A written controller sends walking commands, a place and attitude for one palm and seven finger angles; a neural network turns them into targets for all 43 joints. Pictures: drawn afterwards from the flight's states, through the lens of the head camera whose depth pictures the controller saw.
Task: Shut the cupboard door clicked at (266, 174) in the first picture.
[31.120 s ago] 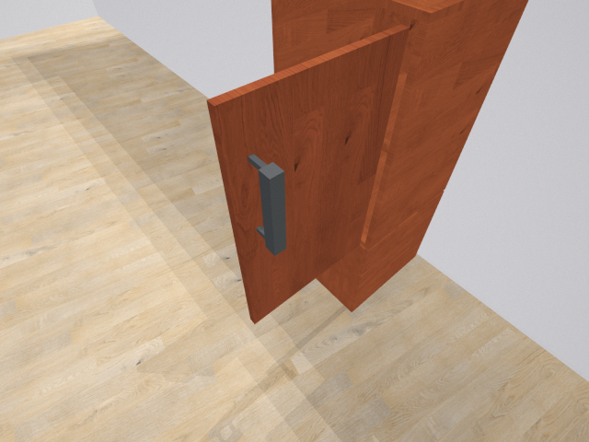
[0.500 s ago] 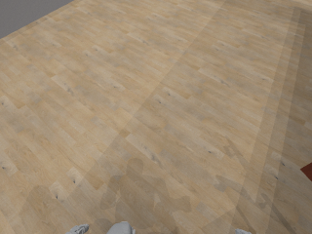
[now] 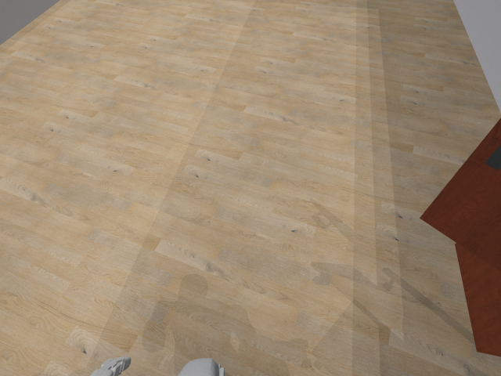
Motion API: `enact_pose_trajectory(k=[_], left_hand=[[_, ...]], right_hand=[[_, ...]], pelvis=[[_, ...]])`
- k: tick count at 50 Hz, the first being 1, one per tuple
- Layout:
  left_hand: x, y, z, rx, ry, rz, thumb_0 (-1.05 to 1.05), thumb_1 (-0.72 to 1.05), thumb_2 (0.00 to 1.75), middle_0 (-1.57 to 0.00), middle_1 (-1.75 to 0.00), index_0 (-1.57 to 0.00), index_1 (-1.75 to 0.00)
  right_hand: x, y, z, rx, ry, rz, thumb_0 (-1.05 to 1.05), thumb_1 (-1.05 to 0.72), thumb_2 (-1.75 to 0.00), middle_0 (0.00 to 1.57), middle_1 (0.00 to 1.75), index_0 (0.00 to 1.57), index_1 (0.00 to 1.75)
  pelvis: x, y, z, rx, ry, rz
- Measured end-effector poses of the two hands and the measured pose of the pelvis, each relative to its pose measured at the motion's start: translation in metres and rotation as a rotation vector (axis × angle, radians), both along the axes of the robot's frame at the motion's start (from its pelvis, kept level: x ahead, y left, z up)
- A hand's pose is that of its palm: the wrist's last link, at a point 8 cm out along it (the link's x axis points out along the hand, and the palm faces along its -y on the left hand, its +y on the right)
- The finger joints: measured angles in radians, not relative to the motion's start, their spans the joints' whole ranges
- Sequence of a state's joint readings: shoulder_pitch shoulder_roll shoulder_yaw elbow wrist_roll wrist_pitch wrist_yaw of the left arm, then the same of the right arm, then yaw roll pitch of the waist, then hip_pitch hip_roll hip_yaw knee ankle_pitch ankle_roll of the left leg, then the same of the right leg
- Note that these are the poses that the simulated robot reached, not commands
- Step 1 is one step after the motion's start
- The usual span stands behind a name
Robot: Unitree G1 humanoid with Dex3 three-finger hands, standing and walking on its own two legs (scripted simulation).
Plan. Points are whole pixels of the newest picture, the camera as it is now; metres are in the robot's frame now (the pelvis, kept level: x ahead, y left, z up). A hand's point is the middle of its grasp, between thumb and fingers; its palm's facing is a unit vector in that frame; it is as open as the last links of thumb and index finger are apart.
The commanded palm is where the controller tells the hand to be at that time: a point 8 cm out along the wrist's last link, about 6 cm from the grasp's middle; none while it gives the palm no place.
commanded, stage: turn to face it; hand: left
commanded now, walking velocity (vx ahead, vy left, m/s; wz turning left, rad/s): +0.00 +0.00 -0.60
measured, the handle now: out of the picture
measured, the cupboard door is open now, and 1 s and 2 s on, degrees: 55 55 55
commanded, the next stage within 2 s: take the last steps up to it in 1.16 s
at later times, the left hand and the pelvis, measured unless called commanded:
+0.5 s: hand (172, 334) +0.20 +0.17 -0.14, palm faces -0.31 -0.92 -0.23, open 7.4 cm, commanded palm none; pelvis +0.02 +0.01 +0.01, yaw -18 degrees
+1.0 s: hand (195, 321) +0.23 +0.14 -0.17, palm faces -0.50 -0.84 -0.21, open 7.4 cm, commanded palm none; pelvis +0.06 +0.00 +0.01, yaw -33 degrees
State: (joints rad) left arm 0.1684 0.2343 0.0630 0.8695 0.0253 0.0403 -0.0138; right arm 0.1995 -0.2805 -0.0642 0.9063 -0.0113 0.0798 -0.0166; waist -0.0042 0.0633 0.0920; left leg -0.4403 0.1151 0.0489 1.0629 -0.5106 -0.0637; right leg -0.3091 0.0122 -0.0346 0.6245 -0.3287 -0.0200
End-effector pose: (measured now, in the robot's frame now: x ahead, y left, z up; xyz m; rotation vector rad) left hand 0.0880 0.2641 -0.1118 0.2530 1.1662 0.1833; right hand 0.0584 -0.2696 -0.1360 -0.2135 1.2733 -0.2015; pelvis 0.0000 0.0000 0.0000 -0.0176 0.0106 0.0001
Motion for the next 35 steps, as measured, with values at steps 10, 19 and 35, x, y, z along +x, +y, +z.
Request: enact_pose_trajectory(k=[10, 19, 35], left_hand=[[0.035, -0.006, -0.017, -0.069, 0.044, -0.105, 0.0, 0.9, 0.89, -0.2, -0.3, -0.21, -0.3], [0.085, -0.013, -0.012, -0.091, 0.04, -0.22, 0.01, 0.91, 0.89, -0.19, -0.3, -0.2, -0.3], [0.131, -0.087, 0.005, -0.007, 0.012, -0.448, 0.0, 0.9, 0.89, -0.2, -0.3, -0.2, -0.3]], right_hand=[[0.008, 0.017, 0.025, -0.03, -0.099, -0.08, 0.01, -0.9, -0.9, 0.2, 0.3, 0.2, 0.3], [-0.032, 0.037, 0.033, -0.027, -0.055, -0.177, 0.0, -0.9, -0.9, 0.2, 0.3, 0.21, 0.3], [-0.091, -0.009, 0.006, 0.017, -0.001, -0.437, 0.01, -0.9, -0.9, 0.2, 0.3, 0.2, 0.3]], pelvis=[[0.015, 0.016, 0.004, 0.007, 0.022, -0.116], [0.023, 0.02, 0.013, -0.014, 0.012, -0.236], [0.028, -0.015, 0.008, 0.02, 0.005, -0.427]])
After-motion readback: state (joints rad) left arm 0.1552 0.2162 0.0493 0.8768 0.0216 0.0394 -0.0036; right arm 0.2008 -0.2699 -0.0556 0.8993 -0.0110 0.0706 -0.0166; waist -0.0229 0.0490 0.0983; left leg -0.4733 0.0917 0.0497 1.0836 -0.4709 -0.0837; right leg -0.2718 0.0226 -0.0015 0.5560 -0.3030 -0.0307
